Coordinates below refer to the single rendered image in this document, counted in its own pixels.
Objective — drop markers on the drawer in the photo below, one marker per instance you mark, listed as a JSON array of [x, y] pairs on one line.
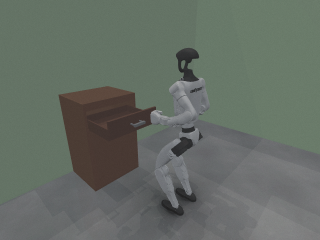
[[114, 123]]

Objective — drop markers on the robot left upper arm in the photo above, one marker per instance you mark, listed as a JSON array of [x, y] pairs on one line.
[[177, 90]]

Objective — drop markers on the robot left thigh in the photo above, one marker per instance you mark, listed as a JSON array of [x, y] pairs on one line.
[[172, 149]]

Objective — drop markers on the robot right upper arm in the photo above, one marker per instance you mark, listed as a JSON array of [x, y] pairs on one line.
[[205, 105]]

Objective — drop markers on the handle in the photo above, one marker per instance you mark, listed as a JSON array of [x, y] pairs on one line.
[[138, 124]]

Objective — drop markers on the cabinet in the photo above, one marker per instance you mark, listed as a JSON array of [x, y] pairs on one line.
[[97, 161]]

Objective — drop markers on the robot left hand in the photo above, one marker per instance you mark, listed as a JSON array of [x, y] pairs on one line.
[[154, 117]]

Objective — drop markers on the right robot shin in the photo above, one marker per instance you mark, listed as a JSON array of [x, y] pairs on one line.
[[182, 175]]

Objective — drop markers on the robot left forearm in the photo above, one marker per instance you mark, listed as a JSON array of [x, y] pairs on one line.
[[180, 119]]

